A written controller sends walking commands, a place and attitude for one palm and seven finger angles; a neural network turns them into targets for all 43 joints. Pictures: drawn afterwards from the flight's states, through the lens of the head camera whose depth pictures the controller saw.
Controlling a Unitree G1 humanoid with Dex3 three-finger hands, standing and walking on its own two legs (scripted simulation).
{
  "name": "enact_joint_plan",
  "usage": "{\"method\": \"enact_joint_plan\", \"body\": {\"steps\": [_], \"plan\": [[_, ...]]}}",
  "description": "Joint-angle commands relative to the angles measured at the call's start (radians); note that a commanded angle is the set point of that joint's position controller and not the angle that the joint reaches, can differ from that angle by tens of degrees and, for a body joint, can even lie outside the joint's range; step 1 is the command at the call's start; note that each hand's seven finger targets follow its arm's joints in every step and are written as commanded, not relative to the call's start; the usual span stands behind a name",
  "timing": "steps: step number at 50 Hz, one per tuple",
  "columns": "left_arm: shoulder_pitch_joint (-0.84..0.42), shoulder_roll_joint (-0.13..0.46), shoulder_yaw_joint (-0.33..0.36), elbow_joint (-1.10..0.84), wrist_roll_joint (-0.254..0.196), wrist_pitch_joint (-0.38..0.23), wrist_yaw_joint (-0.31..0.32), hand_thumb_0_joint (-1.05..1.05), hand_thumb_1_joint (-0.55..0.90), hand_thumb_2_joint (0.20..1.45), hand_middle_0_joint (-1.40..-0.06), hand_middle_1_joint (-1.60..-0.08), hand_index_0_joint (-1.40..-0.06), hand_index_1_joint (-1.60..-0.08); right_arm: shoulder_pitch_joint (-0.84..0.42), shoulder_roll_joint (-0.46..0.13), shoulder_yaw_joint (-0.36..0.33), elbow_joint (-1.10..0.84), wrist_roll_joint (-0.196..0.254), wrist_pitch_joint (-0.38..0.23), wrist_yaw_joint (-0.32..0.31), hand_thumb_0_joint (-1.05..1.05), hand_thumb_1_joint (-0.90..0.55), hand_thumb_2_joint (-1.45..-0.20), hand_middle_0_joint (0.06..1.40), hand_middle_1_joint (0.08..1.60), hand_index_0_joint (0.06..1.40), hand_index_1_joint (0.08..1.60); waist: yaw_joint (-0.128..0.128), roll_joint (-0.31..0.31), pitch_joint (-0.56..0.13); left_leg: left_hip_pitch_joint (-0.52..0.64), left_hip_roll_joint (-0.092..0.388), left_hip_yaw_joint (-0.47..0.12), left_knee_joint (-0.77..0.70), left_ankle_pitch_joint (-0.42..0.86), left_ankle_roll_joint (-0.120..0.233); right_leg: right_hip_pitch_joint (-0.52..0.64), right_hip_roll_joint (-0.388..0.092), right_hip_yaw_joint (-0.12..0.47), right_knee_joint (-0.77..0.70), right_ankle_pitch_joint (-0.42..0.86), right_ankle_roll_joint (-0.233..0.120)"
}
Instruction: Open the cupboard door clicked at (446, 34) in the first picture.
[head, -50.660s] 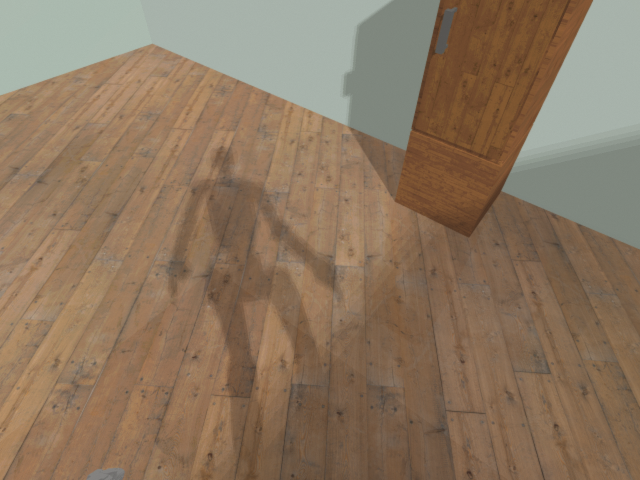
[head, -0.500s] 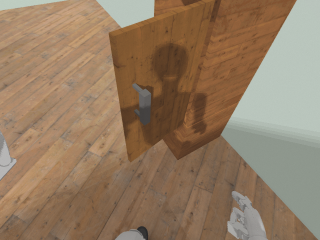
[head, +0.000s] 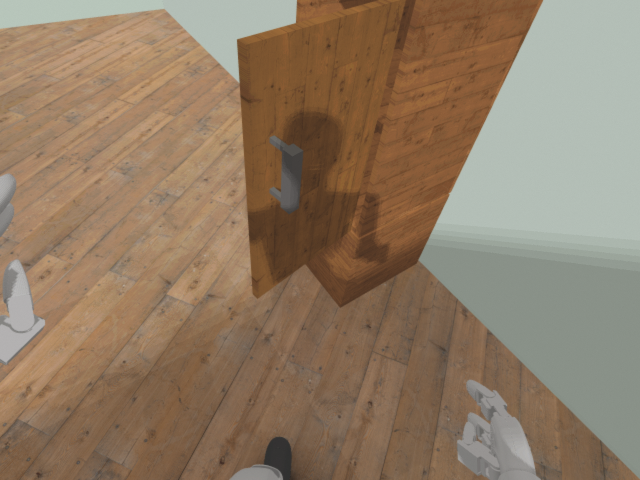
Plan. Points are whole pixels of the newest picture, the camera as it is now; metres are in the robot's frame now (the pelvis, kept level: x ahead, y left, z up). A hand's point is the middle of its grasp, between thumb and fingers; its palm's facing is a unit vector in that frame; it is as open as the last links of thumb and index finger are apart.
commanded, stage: stop stepping back and stand still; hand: left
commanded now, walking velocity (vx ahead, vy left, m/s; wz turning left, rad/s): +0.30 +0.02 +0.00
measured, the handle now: (282, 174) +0.56 +0.12 +0.05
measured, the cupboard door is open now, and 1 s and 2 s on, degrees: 100 100 100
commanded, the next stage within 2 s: let the arm hang, fingers relaxed in 0.90 s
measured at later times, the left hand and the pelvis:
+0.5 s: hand out of the picture +0.12 +0.27 +0.18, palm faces +0.34 -0.78 -0.52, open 7.4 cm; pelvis -0.08 +0.02 +0.01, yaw -3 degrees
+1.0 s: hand out of the picture +0.12 +0.29 +0.18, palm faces +0.37 -0.77 -0.51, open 7.4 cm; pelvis -0.08 +0.04 +0.01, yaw +0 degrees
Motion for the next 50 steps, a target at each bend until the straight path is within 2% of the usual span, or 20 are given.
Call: {"method": "enact_joint_plan", "body": {"steps": [1, 3, 6, 8, 10, 13, 18, 20, 21, 22, 23, 25, 28, 32, 35, 38, 41, 45, 49, 50], "plan": [[-0.113, 0.220, 0.154, -0.262, 0.010, -0.054, 0.030, 0.000, 0.900, 0.900, -0.200, -0.300, -0.200, -0.300, -0.047, -0.144, -0.051, -0.081, -0.024, -0.030, -0.012, 0.000, -0.900, -0.900, 0.200, 0.300, 0.200, 0.300, -0.024, -0.125, -0.069, 0.344, -0.011, -0.109, 0.735, -0.373, -0.070, -0.535, -0.411, 0.310, -0.412, -0.120, -0.163], [-0.151, 0.145, 0.112, -0.153, 0.022, -0.013, 0.023, 0.000, 0.900, 0.900, -0.200, -0.300, -0.200, -0.300, -0.052, -0.141, -0.043, -0.075, -0.001, -0.032, -0.033, 0.000, -0.900, -0.900, 0.200, 0.300, 0.200, 0.300, -0.044, -0.101, 0.015, 0.231, 0.035, -0.136, 0.683, -0.368, -0.037, -0.441, -0.319, 0.207, -0.299, -0.040, -0.111], [-0.217, 0.100, 0.070, -0.045, 0.037, -0.003, 0.024, 0.000, 0.900, 0.900, -0.200, -0.300, -0.200, -0.300, -0.042, -0.152, -0.017, -0.057, 0.010, -0.052, -0.057, 0.000, -0.900, -0.900, 0.200, 0.300, 0.200, 0.300, -0.054, 0.169, 0.089, 0.300, 0.057, -0.129, 0.137, -0.328, -0.008, -0.312, -0.161, 0.077, -0.105, 0.093, 0.007], [-0.251, 0.120, 0.074, -0.100, 0.048, -0.026, 0.028, 0.000, 0.900, 0.900, -0.200, -0.300, -0.200, -0.300, -0.032, -0.172, -0.019, -0.087, 0.016, -0.090, -0.060, 0.000, -0.900, -0.900, 0.200, 0.300, 0.200, 0.300, -0.032, 0.275, 0.047, 0.263, 0.195, -0.360, -0.037, -0.366, 0.049, -0.212, -0.052, 0.023, 0.019, 0.143, 0.069], [-0.206, 0.110, 0.067, -0.144, 0.041, -0.044, 0.020, 0.000, 0.900, 0.900, -0.200, -0.300, -0.200, -0.300, -0.022, -0.128, -0.008, -0.071, -0.006, -0.108, -0.047, 0.000, -0.900, -0.900, 0.200, 0.300, 0.200, 0.300, -0.049, 0.339, -0.025, 0.250, 0.235, -0.531, -0.256, -0.646, -0.002, -0.183, -0.011, 0.051, 0.264, 0.013, 0.068], [-0.066, 0.100, 0.068, -0.214, 0.049, -0.042, 0.025, 0.000, 0.900, 0.900, -0.200, -0.300, -0.200, -0.300, -0.031, -0.121, -0.014, -0.091, -0.014, -0.122, -0.020, 0.000, -0.900, -0.900, 0.200, 0.300, 0.200, 0.300, -0.015, 0.207, -0.089, 0.246, 0.208, -0.394, -0.281, -0.670, -0.022, -0.105, -0.005, 0.035, 0.290, 0.058, 0.055], [0.061, 0.104, 0.080, -0.165, 0.034, 0.004, 0.035, 0.000, 0.900, 0.900, -0.200, -0.300, -0.200, -0.300, -0.031, -0.134, -0.025, -0.100, -0.023, -0.083, -0.027, 0.000, -0.900, -0.900, 0.200, 0.300, 0.200, 0.300, -0.017, 0.266, -0.083, 0.179, 0.125, -0.178, -0.244, -0.610, -0.056, 0.084, 0.045, -0.112, -0.001, 0.004, 0.031], [0.039, 0.131, 0.101, -0.134, 0.033, 0.018, 0.031, 0.000, 0.900, 0.900, -0.200, -0.300, -0.200, -0.300, -0.029, -0.127, -0.029, -0.095, -0.024, -0.053, -0.036, 0.000, -0.900, -0.900, 0.200, 0.300, 0.200, 0.300, -0.020, 0.181, -0.079, 0.110, 0.078, -0.102, -0.079, -0.571, -0.058, 0.151, -0.007, -0.068, -0.168, 0.042, -0.001], [0.016, 0.152, 0.115, -0.117, 0.033, 0.024, 0.026, 0.000, 0.900, 0.900, -0.200, -0.300, -0.200, -0.300, -0.027, -0.118, -0.032, -0.091, -0.020, -0.035, -0.037, 0.000, -0.900, -0.900, 0.200, 0.300, 0.200, 0.300, -0.027, 0.018, -0.076, 0.105, 0.028, -0.039, 0.189, -0.500, -0.044, 0.065, -0.146, 0.085, -0.253, 0.028, -0.058], [-0.016, 0.170, 0.139, -0.120, 0.026, 0.020, 0.028, 0.000, 0.900, 0.900, -0.200, -0.300, -0.200, -0.300, -0.016, -0.114, -0.033, -0.083, -0.022, -0.025, -0.036, 0.000, -0.900, -0.900, 0.200, 0.300, 0.200, 0.300, -0.027, -0.114, -0.067, 0.088, -0.006, -0.036, 0.480, -0.407, -0.035, -0.086, -0.350, 0.340, -0.373, -0.087, -0.144], [-0.114, 0.197, 0.156, -0.152, 0.013, 0.003, 0.025, 0.000, 0.900, 0.900, -0.200, -0.300, -0.200, -0.300, -0.037, -0.136, -0.028, -0.072, -0.028, -0.024, -0.034, 0.000, -0.900, -0.900, 0.200, 0.300, 0.200, 0.300, -0.026, -0.111, -0.012, -0.008, 0.012, -0.050, 0.666, -0.377, -0.038, -0.164, -0.436, 0.383, -0.387, -0.060, -0.188], [-0.122, 0.119, 0.104, -0.001, 0.029, -0.010, 0.022, 0.000, 0.900, 0.900, -0.200, -0.300, -0.200, -0.300, 0.005, -0.141, -0.040, -0.053, -0.005, -0.046, -0.031, 0.000, -0.900, -0.900, 0.200, 0.300, 0.200, 0.300, -0.058, -0.064, -0.003, -0.074, 0.049, -0.073, 0.745, -0.367, -0.030, -0.148, -0.381, 0.327, -0.356, -0.140, -0.136], [-0.153, 0.099, 0.057, 0.002, 0.047, -0.029, 0.016, 0.000, 0.900, 0.900, -0.200, -0.300, -0.200, -0.300, -0.040, -0.146, -0.035, -0.061, 0.004, -0.059, -0.046, 0.000, -0.900, -0.900, 0.200, 0.300, 0.200, 0.300, -0.039, -0.017, 0.075, -0.022, 0.068, -0.012, 0.546, -0.345, -0.013, -0.125, -0.329, 0.207, -0.305, 0.115, -0.103], [-0.165, 0.106, 0.062, -0.082, 0.048, -0.046, 0.037, 0.000, 0.900, 0.900, -0.200, -0.300, -0.200, -0.300, -0.038, -0.139, -0.028, -0.064, 0.000, -0.086, -0.055, 0.000, -0.900, -0.900, 0.200, 0.300, 0.200, 0.300, -0.021, -0.026, 0.046, 0.199, 0.039, 0.056, 0.219, -0.308, 0.013, -0.089, -0.291, 0.138, -0.195, 0.277, -0.066], [-0.145, 0.125, 0.095, -0.164, 0.039, -0.062, 0.039, 0.000, 0.900, 0.900, -0.200, -0.300, -0.200, -0.300, -0.023, -0.167, -0.045, -0.091, 0.002, -0.091, -0.049, 0.000, -0.900, -0.900, 0.200, 0.300, 0.200, 0.300, -0.020, 0.182, -0.031, 0.409, 0.144, -0.114, 0.111, -0.029, 0.059, -0.144, -0.143, 0.029, 0.029, 0.396, 0.044], [-0.121, 0.124, 0.106, -0.146, 0.045, -0.069, 0.021, 0.000, 0.900, 0.900, -0.200, -0.300, -0.200, -0.300, -0.019, -0.136, -0.029, -0.085, -0.003, -0.100, -0.034, 0.000, -0.900, -0.900, 0.200, 0.300, 0.200, 0.300, -0.023, 0.287, -0.031, 0.320, 0.227, -0.242, -0.002, 0.057, 0.076, -0.122, -0.068, -0.028, 0.111, 0.146, 0.078], [-0.070, 0.109, 0.112, -0.119, 0.043, -0.067, 0.021, 0.000, 0.900, 0.900, -0.200, -0.300, -0.200, -0.300, 0.002, -0.146, -0.036, -0.088, 0.001, -0.108, -0.022, 0.000, -0.900, -0.900, 0.200, 0.300, 0.200, 0.300, -0.026, 0.211, -0.041, 0.319, 0.224, -0.186, 0.036, 0.065, 0.065, -0.068, -0.068, -0.019, -0.013, 0.205, 0.071], [0.039, 0.088, 0.110, -0.078, 0.020, -0.043, 0.011, 0.000, 0.900, 0.900, -0.200, -0.300, -0.200, -0.300, -0.003, -0.141, -0.042, -0.106, 0.011, -0.088, -0.011, 0.000, -0.900, -0.900, 0.200, 0.300, 0.200, 0.300, -0.035, 0.040, -0.118, 0.320, 0.109, -0.045, 0.159, -0.009, -0.003, 0.006, -0.128, 0.063, -0.140, 0.518, 0.050], [0.022, 0.090, 0.100, -0.060, 0.011, -0.024, 0.015, 0.000, 0.900, 0.900, -0.200, -0.300, -0.200, -0.300, -0.019, -0.131, -0.033, -0.103, 0.010, -0.068, -0.019, 0.000, -0.900, -0.900, 0.200, 0.300, 0.200, 0.300, -0.039, 0.054, -0.102, 0.336, 0.085, -0.037, 0.160, -0.086, -0.010, -0.050, -0.155, 0.080, -0.166, 0.499, 0.038], [-0.108, -0.071, -0.315, 0.680, 0.125, 0.121, -0.120, 0.000, 0.900, 0.900, -0.200, -0.300, -0.200, -0.300, -0.069, -0.310, -0.083, 0.130, 0.009, -0.083, 0.067, 0.000, -0.900, -0.900, 0.200, 0.300, 0.200, 0.300, -0.076, 0.090, -0.056, 0.242, 0.127, -0.077, 0.306, 0.063, 0.007, -0.157, -0.223, 0.012, 0.012, 0.642, 0.013]]}}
